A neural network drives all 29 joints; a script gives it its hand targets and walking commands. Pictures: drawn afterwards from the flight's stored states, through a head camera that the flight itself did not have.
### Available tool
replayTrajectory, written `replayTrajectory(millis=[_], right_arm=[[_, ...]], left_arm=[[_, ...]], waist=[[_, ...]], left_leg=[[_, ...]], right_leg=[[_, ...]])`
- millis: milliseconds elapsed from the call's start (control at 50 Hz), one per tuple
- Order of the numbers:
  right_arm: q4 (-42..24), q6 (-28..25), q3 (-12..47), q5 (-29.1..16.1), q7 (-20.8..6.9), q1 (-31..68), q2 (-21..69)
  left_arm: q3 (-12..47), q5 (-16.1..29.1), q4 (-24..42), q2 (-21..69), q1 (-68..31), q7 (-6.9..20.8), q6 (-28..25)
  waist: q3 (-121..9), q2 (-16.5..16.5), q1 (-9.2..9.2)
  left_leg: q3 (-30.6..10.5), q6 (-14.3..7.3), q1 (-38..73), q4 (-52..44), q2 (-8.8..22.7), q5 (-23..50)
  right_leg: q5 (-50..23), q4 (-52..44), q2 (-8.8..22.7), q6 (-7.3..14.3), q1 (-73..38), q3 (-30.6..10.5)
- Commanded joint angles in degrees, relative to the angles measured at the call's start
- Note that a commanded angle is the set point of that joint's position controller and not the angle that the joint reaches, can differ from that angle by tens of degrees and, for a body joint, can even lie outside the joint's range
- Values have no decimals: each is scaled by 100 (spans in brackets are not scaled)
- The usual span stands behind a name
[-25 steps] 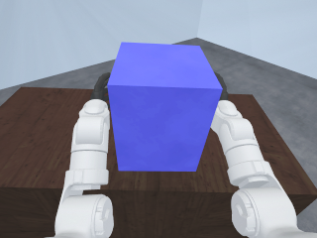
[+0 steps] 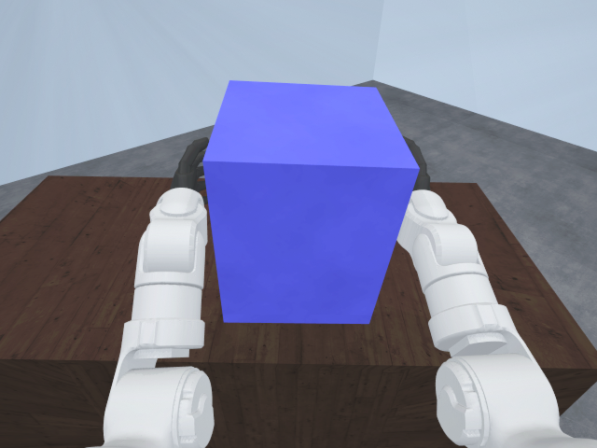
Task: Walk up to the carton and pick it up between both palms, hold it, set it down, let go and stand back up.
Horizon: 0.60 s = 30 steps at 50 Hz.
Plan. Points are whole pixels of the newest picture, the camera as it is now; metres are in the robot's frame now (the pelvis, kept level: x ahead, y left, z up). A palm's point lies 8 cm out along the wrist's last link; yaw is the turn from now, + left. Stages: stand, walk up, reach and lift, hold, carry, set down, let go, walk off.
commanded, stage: hold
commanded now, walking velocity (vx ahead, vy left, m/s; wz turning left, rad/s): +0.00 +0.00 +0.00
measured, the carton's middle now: (300, 204) +0.40 +0.03 +0.19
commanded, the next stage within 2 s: none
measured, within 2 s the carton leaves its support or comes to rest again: neither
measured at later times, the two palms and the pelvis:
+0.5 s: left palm (189, 200) +0.37 +0.17 +0.21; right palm (411, 199) +0.39 -0.12 +0.21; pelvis +0.00 +0.00 +0.00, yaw +0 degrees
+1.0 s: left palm (188, 202) +0.38 +0.17 +0.21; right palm (408, 197) +0.39 -0.12 +0.21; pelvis +0.00 +0.00 +0.00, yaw +0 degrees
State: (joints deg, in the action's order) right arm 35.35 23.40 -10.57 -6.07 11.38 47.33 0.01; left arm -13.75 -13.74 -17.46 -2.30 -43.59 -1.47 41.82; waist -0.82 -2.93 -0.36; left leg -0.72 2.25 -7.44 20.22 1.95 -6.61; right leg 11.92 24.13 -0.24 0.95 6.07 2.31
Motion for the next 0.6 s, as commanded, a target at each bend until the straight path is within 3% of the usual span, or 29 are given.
replayTrajectory(millis=[0,20,40,100,140,180,240,280,300,320,340,380,420,460,480,520,540,560,580], right_arm=[[-918,-292,2406,-817,-609,4559,3190],[-1108,-346,2479,-868,-623,4718,3253],[-1084,-331,2472,-841,-616,4640,3218],[-1356,-364,2512,-935,-581,4489,3242],[-1372,-380,2575,-1012,-598,4534,3280],[-1451,-361,2594,-988,-573,4476,3214],[-1698,-394,2799,-1121,-567,4583,3327],[-1667,-358,2671,-1117,-553,4549,3267],[-1780,-362,2794,-1212,-561,4550,3372],[-1642,-341,2671,-1093,-560,4576,3200],[-1747,-391,2740,-1107,-570,4704,3302],[-1611,-376,2618,-1016,-580,4790,3217],[-1490,-298,2711,-1033,-567,4633,3290],[-1644,-362,2698,-995,-586,4755,3337],[-1310,-298,2634,-956,-598,4560,3297],[-1482,-351,2680,-1048,-595,4652,3316],[-1317,-312,2583,-930,-596,4663,3292],[-1403,-342,2618,-930,-598,4772,3288],[-1100,-289,2498,-866,-605,4595,3211]], left_arm=[[2041,632,903,3604,-4268,969,-501],[2173,699,1159,3639,-4530,949,-562],[2189,697,1065,3663,-4297,966,-522],[2524,926,1487,3802,-4427,925,-598],[2594,970,1843,3697,-4681,862,-661],[2586,960,1696,3711,-4506,859,-620],[2603,1015,1893,3701,-4572,817,-664],[2861,1164,2075,3807,-4693,802,-659],[2836,1213,2254,3820,-4749,768,-702],[2735,1118,1793,3772,-4579,799,-634],[2677,1051,1739,3783,-4493,782,-620],[2631,993,1448,3820,-4480,818,-565],[2322,868,1370,3633,-4402,872,-548],[2513,980,1581,3770,-4540,830,-606],[2396,881,1469,3725,-4535,841,-611],[2419,878,1526,3794,-4413,856,-563],[2252,819,1212,3708,-4380,866,-548],[2295,822,1327,3651,-4467,883,-549],[2136,683,1020,3620,-4292,904,-497]], waist=[[-2357,207,-600],[-2637,311,-547],[-2517,237,-608],[-3155,429,-760],[-3448,581,-733],[-3256,582,-757],[-3505,526,-607],[-3517,673,-813],[-3602,629,-736],[-3254,559,-758],[-3316,538,-650],[-3028,510,-721],[-2878,277,-566],[-3168,357,-651],[-2842,453,-621],[-3054,466,-592],[-2672,245,-625],[-2780,224,-578],[-2433,281,-577]], left_leg=[[128,-334,933,-427,-507,-75],[102,-297,980,-391,-498,-34],[103,-292,1000,-396,-494,71],[52,-184,1280,-189,-484,614],[39,-150,1399,-141,-496,742],[47,-151,1297,-124,-512,764],[68,-149,1282,-132,-534,752],[-7,-88,1470,-69,-501,872],[17,-109,1521,-34,-503,1021],[3,-135,1455,-85,-512,801],[16,-143,1325,-115,-508,805],[10,-175,1279,-183,-495,520],[77,-285,1085,-262,-540,348],[102,-251,1157,-197,-529,481],[58,-248,1095,-254,-499,287],[73,-250,1245,-206,-487,443],[82,-297,1048,-297,-479,292],[99,-299,994,-308,-504,169],[102,-313,959,-371,-497,45]], right_leg=[[-531,-1009,-173,-450,-676,68],[-582,-942,-169,-448,-712,89],[-721,-952,-200,-458,-762,106],[-1292,-851,-224,-433,-902,100],[-1442,-786,-230,-431,-960,122],[-1548,-793,-195,-444,-1011,62],[-1640,-740,-215,-484,-1094,75],[-1621,-780,-253,-442,-836,112],[-1734,-740,-246,-472,-853,99],[-1436,-850,-216,-452,-716,92],[-1559,-792,-212,-457,-833,87],[-1283,-888,-195,-445,-698,97],[-1197,-904,-162,-507,-869,61],[-1257,-851,-204,-497,-905,65],[-995,-857,-185,-458,-773,51],[-1080,-879,-197,-445,-781,81],[-1013,-917,-183,-467,-748,69],[-846,-933,-168,-495,-799,61],[-749,-951,-153,-498,-721,89]])
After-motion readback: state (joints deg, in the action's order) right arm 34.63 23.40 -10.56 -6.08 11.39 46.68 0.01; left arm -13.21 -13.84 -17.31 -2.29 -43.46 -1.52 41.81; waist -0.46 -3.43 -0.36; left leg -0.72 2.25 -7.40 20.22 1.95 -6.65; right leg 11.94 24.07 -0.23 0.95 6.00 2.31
